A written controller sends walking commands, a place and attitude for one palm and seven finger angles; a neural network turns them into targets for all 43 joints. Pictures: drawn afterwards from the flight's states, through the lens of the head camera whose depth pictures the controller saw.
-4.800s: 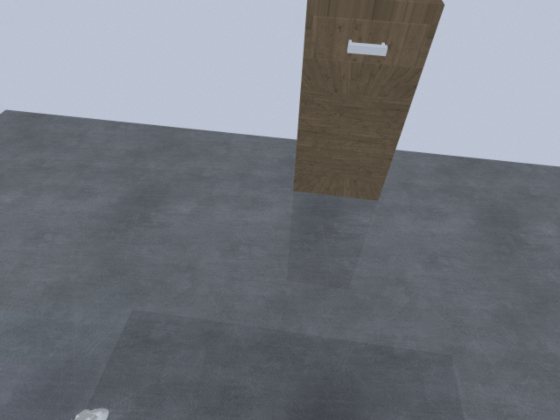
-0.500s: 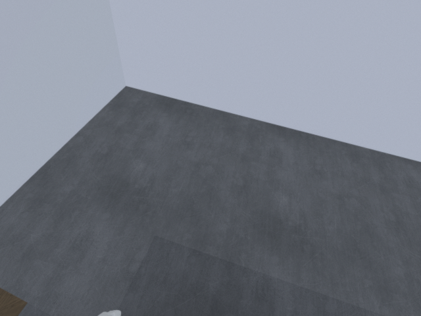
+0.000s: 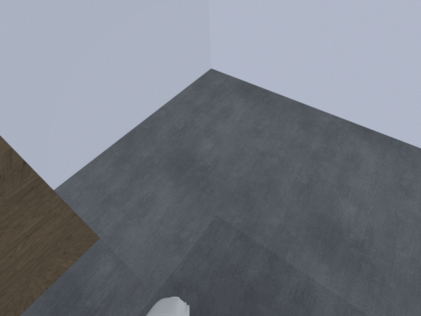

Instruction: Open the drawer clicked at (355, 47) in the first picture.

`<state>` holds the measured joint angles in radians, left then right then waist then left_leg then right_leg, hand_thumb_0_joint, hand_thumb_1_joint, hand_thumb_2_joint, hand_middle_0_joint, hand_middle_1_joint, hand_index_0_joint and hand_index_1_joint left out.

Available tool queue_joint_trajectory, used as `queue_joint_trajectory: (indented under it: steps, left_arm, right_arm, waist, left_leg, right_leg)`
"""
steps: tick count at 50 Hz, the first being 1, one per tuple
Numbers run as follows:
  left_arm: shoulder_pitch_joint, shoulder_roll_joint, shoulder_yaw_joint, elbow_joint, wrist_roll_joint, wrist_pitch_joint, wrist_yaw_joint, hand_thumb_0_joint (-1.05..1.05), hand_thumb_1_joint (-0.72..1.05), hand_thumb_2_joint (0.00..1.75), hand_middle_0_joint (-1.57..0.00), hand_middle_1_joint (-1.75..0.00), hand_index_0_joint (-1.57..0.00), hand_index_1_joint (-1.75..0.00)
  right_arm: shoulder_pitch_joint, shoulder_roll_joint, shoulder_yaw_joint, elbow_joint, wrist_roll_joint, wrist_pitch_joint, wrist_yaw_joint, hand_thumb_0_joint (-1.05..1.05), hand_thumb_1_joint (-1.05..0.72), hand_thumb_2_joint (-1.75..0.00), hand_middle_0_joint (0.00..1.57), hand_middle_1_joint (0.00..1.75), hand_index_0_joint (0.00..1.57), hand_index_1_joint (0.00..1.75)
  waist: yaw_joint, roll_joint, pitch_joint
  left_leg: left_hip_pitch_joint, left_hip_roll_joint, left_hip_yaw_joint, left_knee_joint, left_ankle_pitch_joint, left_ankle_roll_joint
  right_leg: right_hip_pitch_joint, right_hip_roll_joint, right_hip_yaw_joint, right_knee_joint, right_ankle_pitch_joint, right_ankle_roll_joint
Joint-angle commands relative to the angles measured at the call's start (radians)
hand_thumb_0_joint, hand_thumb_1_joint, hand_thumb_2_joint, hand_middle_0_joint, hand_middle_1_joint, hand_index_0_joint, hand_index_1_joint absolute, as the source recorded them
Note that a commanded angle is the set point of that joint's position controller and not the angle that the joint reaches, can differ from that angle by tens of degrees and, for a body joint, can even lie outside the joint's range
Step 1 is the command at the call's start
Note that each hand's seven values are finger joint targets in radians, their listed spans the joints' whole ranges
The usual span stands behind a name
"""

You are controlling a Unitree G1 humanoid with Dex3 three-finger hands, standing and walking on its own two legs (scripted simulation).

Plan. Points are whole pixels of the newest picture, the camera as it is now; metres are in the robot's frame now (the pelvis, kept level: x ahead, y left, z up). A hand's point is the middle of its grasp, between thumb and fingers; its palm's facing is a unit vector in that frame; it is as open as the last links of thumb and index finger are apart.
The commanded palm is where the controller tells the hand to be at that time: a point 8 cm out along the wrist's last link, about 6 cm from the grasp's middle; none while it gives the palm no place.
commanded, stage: turn to face it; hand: left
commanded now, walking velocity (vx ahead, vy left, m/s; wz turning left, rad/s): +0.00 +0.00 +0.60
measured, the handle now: out of the picture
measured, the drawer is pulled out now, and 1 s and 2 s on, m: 0.00 0.00 0.00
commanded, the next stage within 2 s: take the last steps up to it in 1.54 s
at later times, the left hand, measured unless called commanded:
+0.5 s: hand out of the picture +0.03 +0.28 -0.16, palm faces +0.33 -0.91 -0.27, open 7.4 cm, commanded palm none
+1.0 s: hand out of the picture -0.06 +0.22 -0.17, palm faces +0.60 -0.76 -0.25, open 7.4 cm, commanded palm none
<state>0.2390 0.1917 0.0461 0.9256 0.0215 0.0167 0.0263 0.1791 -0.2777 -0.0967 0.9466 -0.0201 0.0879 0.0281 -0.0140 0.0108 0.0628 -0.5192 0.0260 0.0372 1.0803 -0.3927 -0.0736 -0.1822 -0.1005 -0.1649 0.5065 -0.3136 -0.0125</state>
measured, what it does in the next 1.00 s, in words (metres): steps on the spot, turning left: left foot, then right foot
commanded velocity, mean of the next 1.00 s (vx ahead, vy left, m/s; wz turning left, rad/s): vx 0.00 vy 0.00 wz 0.59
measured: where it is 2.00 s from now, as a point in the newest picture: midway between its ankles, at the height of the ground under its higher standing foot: outside the picture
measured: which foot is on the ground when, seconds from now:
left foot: up 0.00-0.18, down 0.20-0.64, up 0.66-1.00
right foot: down 0.00-0.20, up 0.22-0.60, down 0.62-1.00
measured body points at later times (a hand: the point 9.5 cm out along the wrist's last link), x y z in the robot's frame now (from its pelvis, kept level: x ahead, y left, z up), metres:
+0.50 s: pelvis +0.00 +0.04 +0.00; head +0.04 +0.06 +0.44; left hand +0.01 +0.33 -0.14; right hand +0.16 -0.18 -0.14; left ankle -0.03 +0.14 -0.74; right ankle +0.03 -0.12 -0.69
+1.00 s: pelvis +0.01 +0.02 -0.01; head +0.04 +0.05 +0.44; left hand -0.09 +0.26 -0.15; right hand +0.24 -0.14 -0.15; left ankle -0.07 +0.12 -0.71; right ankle +0.05 -0.10 -0.74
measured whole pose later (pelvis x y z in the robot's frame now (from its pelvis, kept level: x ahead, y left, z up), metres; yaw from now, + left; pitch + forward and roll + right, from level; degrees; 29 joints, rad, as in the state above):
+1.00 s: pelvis +0.01 +0.02 -0.01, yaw +37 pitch +0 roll +1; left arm 0.23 0.21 0.04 0.89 0.02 0.02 0.02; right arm 0.15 -0.26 -0.07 0.93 -0.01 0.08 0.04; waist 0.00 -0.02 0.10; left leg -0.37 0.04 0.09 0.80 -0.42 -0.06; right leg -0.19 -0.16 -0.25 0.57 -0.35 0.03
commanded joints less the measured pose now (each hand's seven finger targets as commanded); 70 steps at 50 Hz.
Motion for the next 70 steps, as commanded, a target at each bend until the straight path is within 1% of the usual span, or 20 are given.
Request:
queue_joint_trajectory:
  steps: [1, 6, 8, 9, 10, 11, 16, 25, 29, 30, 32, 37, 47, 50, 51, 52, 53, 55, 59, 70]
  left_arm:
    - [0.058, 0.222, 0.045, -0.055, 0.010, -0.020, 0.009, 0.00, 0.90, 0.90, -0.20, -0.30, -0.20, -0.30]
    - [0.054, 0.252, 0.059, -0.055, 0.011, -0.011, 0.004, 0.00, 0.90, 0.90, -0.20, -0.30, -0.20, -0.30]
    - [0.039, 0.251, 0.063, -0.058, -0.002, -0.006, -0.003, 0.00, 0.90, 0.90, -0.20, -0.30, -0.20, -0.30]
    - [0.045, 0.215, 0.062, -0.082, -0.008, -0.004, -0.009, 0.00, 0.90, 0.90, -0.20, -0.30, -0.20, -0.30]
    - [-0.010, 0.149, 0.037, -0.131, -0.009, -0.005, -0.016, 0.00, 0.90, 0.90, -0.20, -0.30, -0.20, -0.30]
    - [-0.061, 0.158, 0.036, -0.149, -0.001, 0.010, -0.007, 0.00, 0.90, 0.90, -0.20, -0.30, -0.20, -0.30]
    - [-0.039, 0.152, 0.051, -0.097, -0.005, 0.014, -0.019, 0.00, 0.90, 0.90, -0.20, -0.30, -0.20, -0.30]
    - [-0.116, 0.134, 0.039, -0.149, -0.013, 0.009, -0.010, 0.00, 0.90, 0.90, -0.20, -0.30, -0.20, -0.30]
    - [-0.020, 0.143, 0.039, -0.136, -0.021, -0.008, -0.003, 0.00, 0.90, 0.90, -0.20, -0.30, -0.20, -0.30]
    - [0.013, 0.174, 0.046, -0.130, -0.017, -0.019, 0.002, 0.00, 0.90, 0.90, -0.20, -0.30, -0.20, -0.30]
    - [0.039, 0.314, 0.065, -0.138, 0.002, -0.024, 0.011, 0.00, 0.90, 0.90, -0.20, -0.30, -0.20, -0.30]
    - [-0.107, 0.180, 0.034, -0.164, -0.001, -0.027, 0.013, 0.00, 0.90, 0.90, -0.20, -0.30, -0.20, -0.30]
    - [0.037, 0.253, 0.055, -0.092, 0.008, -0.013, 0.007, 0.00, 0.90, 0.90, -0.20, -0.30, -0.20, -0.30]
    - [0.021, 0.256, 0.059, -0.078, 0.003, -0.005, 0.003, 0.00, 0.90, 0.90, -0.20, -0.30, -0.20, -0.30]
    - [0.018, 0.246, 0.061, -0.083, -0.006, -0.002, -0.001, 0.00, 0.90, 0.90, -0.20, -0.30, -0.20, -0.30]
    - [0.032, 0.191, 0.054, -0.113, -0.014, 0.002, -0.010, 0.00, 0.90, 0.90, -0.20, -0.30, -0.20, -0.30]
    - [-0.024, 0.143, 0.029, -0.158, -0.010, 0.003, -0.009, 0.00, 0.90, 0.90, -0.20, -0.30, -0.20, -0.30]
    - [-0.095, 0.151, 0.034, -0.138, -0.009, 0.015, 0.003, 0.00, 0.90, 0.90, -0.20, -0.30, -0.20, -0.30]
    - [-0.018, 0.158, 0.042, -0.066, -0.005, 0.020, -0.015, 0.00, 0.90, 0.90, -0.20, -0.30, -0.20, -0.30]
    - [-0.086, 0.123, 0.023, -0.086, -0.010, 0.016, -0.003, 0.00, 0.90, 0.90, -0.20, -0.30, -0.20, -0.30]
  right_arm:
    - [-0.128, -0.026, 0.008, -0.116, 0.004, -0.029, 0.005, 0.00, -0.90, -0.90, 0.20, 0.30, 0.20, 0.30]
    - [-0.123, -0.034, 0.018, -0.135, 0.008, -0.048, 0.004, 0.00, -0.90, -0.90, 0.20, 0.30, 0.20, 0.30]
    - [-0.044, -0.079, 0.007, -0.121, 0.004, -0.059, 0.001, 0.00, -0.90, -0.90, 0.20, 0.30, 0.20, 0.30]
    - [0.026, -0.175, -0.017, -0.112, -0.003, -0.072, -0.004, 0.00, -0.90, -0.90, 0.20, 0.30, 0.20, 0.30]
    - [0.096, -0.277, -0.042, -0.106, 0.003, -0.071, -0.008, 0.00, -0.90, -0.90, 0.20, 0.30, 0.20, 0.30]
    - [0.141, -0.261, -0.040, -0.074, 0.009, -0.070, -0.017, 0.00, -0.90, -0.90, 0.20, 0.30, 0.20, 0.30]
    - [-0.051, -0.158, -0.010, -0.129, 0.000, -0.081, -0.033, 0.00, -0.90, -0.90, 0.20, 0.30, 0.20, 0.30]
    - [0.012, -0.168, -0.023, -0.109, -0.005, -0.069, -0.029, 0.00, -0.90, -0.90, 0.20, 0.30, 0.20, 0.30]
    - [-0.025, -0.163, -0.029, -0.123, 0.001, -0.063, -0.028, 0.00, -0.90, -0.90, 0.20, 0.30, 0.20, 0.30]
    - [-0.021, -0.138, -0.027, -0.124, 0.008, -0.064, -0.024, 0.00, -0.90, -0.90, 0.20, 0.30, 0.20, 0.30]
    - [0.006, -0.058, -0.014, -0.161, 0.009, -0.065, -0.019, 0.00, -0.90, -0.90, 0.20, 0.30, 0.20, 0.30]
    - [0.029, -0.054, -0.012, -0.088, -0.003, -0.032, 0.004, 0.00, -0.90, -0.90, 0.20, 0.30, 0.20, 0.30]
    - [-0.104, -0.032, 0.018, -0.120, 0.009, -0.042, 0.008, 0.00, -0.90, -0.90, 0.20, 0.30, 0.20, 0.30]
    - [-0.040, -0.052, 0.015, -0.113, 0.007, -0.052, 0.004, 0.00, -0.90, -0.90, 0.20, 0.30, 0.20, 0.30]
    - [0.025, -0.092, 0.004, -0.100, 0.003, -0.062, 0.003, 0.00, -0.90, -0.90, 0.20, 0.30, 0.20, 0.30]
    - [0.091, -0.210, -0.024, -0.097, -0.005, -0.073, -0.003, 0.00, -0.90, -0.90, 0.20, 0.30, 0.20, 0.30]
    - [0.162, -0.279, -0.036, -0.079, 0.006, -0.070, -0.009, 0.00, -0.90, -0.90, 0.20, 0.30, 0.20, 0.30]
    - [0.132, -0.229, -0.024, -0.066, 0.005, -0.075, -0.036, 0.00, -0.90, -0.90, 0.20, 0.30, 0.20, 0.30]
    - [-0.009, -0.140, 0.010, -0.103, 0.005, -0.086, -0.038, 0.00, -0.90, -0.90, 0.20, 0.30, 0.20, 0.30]
    - [0.067, -0.118, 0.005, -0.059, -0.002, -0.079, -0.042, 0.00, -0.90, -0.90, 0.20, 0.30, 0.20, 0.30]
  waist:
    - [0.057, -0.195, -0.032]
    - [0.058, -0.234, -0.089]
    - [0.006, -0.161, -0.137]
    - [-0.031, 0.043, -0.213]
    - [-0.070, 0.314, -0.212]
    - [-0.085, 0.219, -0.220]
    - [0.004, 0.149, -0.109]
    - [-0.023, 0.152, -0.110]
    - [0.027, 0.133, -0.145]
    - [0.046, 0.062, -0.153]
    - [0.055, -0.296, -0.160]
    - [-0.018, -0.180, -0.041]
    - [0.061, -0.229, -0.084]
    - [0.023, -0.208, -0.107]
    - [-0.021, -0.115, -0.146]
    - [-0.054, 0.177, -0.208]
    - [-0.081, 0.306, -0.218]
    - [-0.071, 0.214, -0.185]
    - [0.004, 0.137, -0.095]
    - [-0.024, 0.137, -0.080]
  left_leg:
    - [-0.006, 0.017, 0.041, -0.141, -0.034, -0.005]
    - [0.138, -0.005, 0.102, -0.413, -0.011, 0.023]
    - [0.330, 0.001, 0.097, -0.632, 0.189, 0.044]
    - [0.554, 0.162, -0.104, -0.682, 0.460, 0.119]
    - [0.658, 0.401, -0.383, -0.675, 0.909, 0.251]
    - [0.616, 0.415, -0.356, -0.661, 0.927, 0.299]
    - [0.393, 0.213, -0.204, -0.705, 0.652, 0.220]
    - [0.381, 0.189, -0.347, -0.689, 0.598, 0.247]
    - [0.277, 0.137, -0.377, -0.594, 0.599, 0.201]
    - [0.185, 0.093, -0.356, -0.528, 0.493, 0.154]
    - [-0.085, -0.095, -0.088, -0.118, -0.212, 0.032]
    - [-0.057, 0.003, -0.061, 0.149, -0.002, 0.005]
    - [0.084, 0.005, 0.075, -0.285, -0.048, 0.013]
    - [0.231, -0.006, 0.102, -0.504, 0.088, 0.035]
    - [0.387, 0.013, 0.074, -0.637, 0.243, 0.054]
    - [0.596, 0.248, -0.248, -0.674, 0.577, 0.168]
    - [0.609, 0.421, -0.409, -0.692, 0.911, 0.297]
    - [0.543, 0.358, -0.351, -0.680, 0.814, 0.283]
    - [0.397, 0.201, -0.173, -0.729, 0.683, 0.211]
    - [0.439, 0.216, -0.285, -0.732, 0.651, 0.262]
  right_leg:
    - [0.081, -0.256, 0.118, -0.127, 0.503, -0.111]
    - [0.116, -0.265, 0.063, -0.027, 0.579, -0.080]
    - [0.041, -0.241, -0.005, 0.124, 0.528, -0.013]
    - [-0.158, -0.168, -0.043, 0.335, 0.316, 0.053]
    - [-0.419, -0.050, -0.019, 0.550, -0.333, 0.113]
    - [-0.446, -0.049, 0.096, 0.634, -0.345, 0.103]
    - [-0.370, -0.026, 0.144, 0.643, -0.103, 0.116]
    - [-0.268, 0.045, 0.151, 0.336, -0.132, 0.111]
    - [-0.031, 0.084, 0.129, 0.027, 0.028, 0.094]
    - [0.101, 0.037, 0.166, -0.119, 0.126, 0.083]
    - [0.187, -0.411, 0.518, -0.212, 0.319, -0.110]
    - [0.019, -0.221, 0.184, -0.162, 0.376, -0.089]
    - [0.128, -0.272, 0.065, -0.073, 0.576, -0.100]
    - [0.084, -0.258, 0.002, 0.040, 0.532, -0.042]
    - [-0.009, -0.239, -0.024, 0.179, 0.473, 0.002]
    - [-0.272, -0.113, -0.064, 0.417, 0.092, 0.084]
    - [-0.403, -0.038, 0.017, 0.584, -0.398, 0.110]
    - [-0.442, -0.047, 0.142, 0.694, -0.287, 0.101]
    - [-0.348, -0.034, 0.138, 0.673, -0.075, 0.111]
    - [-0.294, 0.018, 0.142, 0.389, -0.128, 0.109]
